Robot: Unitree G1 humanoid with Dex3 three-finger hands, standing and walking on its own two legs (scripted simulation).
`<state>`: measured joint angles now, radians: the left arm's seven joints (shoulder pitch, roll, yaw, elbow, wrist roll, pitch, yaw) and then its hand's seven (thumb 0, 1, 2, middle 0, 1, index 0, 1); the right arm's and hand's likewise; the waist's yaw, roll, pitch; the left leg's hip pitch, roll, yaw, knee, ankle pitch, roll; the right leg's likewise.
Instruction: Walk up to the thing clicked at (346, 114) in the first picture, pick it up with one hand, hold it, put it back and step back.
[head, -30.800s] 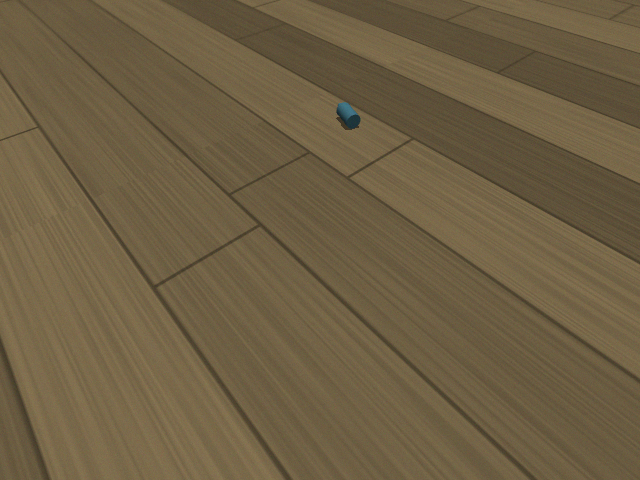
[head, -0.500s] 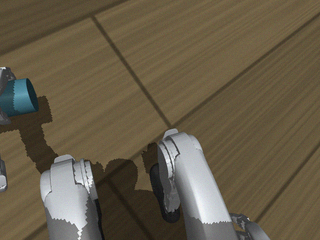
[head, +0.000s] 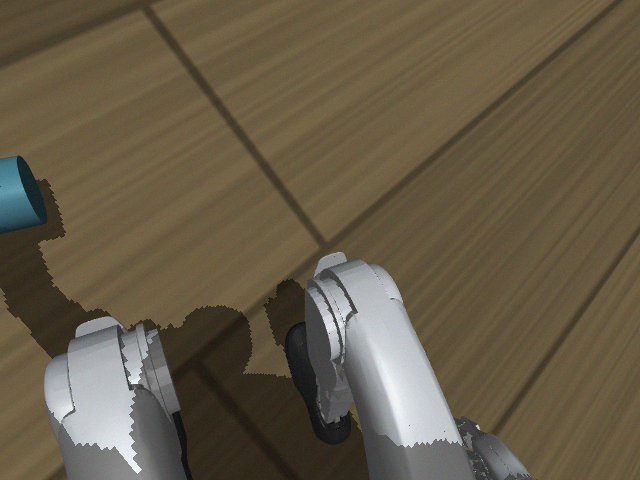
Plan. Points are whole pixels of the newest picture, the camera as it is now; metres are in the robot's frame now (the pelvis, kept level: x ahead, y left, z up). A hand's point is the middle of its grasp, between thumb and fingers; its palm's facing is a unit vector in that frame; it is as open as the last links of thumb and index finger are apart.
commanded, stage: rest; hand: left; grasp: from above
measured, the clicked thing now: out of the picture +0.46 +0.34 -0.24
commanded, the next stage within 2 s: open in 0.82 s
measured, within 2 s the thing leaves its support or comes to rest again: rests again in 1.36 s
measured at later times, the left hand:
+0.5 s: hand out of the picture +0.46 +0.31 -0.24, palm faces -0.46 -0.10 -0.88, open 11.1 cm
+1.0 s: hand out of the picture +0.46 +0.31 -0.24, palm faces -0.48 -0.11 -0.87, open 11.1 cm
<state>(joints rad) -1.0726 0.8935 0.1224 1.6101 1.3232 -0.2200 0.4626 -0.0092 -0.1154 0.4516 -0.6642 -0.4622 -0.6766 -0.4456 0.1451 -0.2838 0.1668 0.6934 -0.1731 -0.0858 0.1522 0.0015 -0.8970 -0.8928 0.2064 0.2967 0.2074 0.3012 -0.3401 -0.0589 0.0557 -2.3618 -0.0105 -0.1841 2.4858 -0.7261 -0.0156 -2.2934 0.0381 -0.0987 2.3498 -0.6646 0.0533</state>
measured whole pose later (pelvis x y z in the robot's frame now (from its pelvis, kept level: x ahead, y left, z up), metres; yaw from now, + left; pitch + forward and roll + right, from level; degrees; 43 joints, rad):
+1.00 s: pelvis -0.01 +0.01 -0.01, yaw -3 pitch +30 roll -14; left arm -1.11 1.02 0.09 1.72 1.31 -0.24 0.53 -0.01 -0.12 0.43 -0.68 -0.45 -0.69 -0.44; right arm 0.12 -0.34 0.28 0.65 -0.21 -0.17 0.19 0.00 -0.90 -0.90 0.21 0.30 0.21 0.30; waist -0.39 -0.12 0.15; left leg -2.35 0.00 -0.24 2.53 -0.73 -0.01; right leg -2.26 0.06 -0.14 2.35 -0.64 0.07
